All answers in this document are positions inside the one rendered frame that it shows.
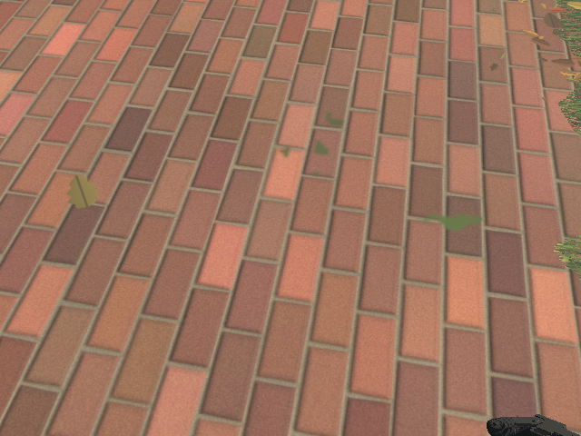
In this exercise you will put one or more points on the right robot hand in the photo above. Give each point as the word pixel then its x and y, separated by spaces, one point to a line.
pixel 527 426

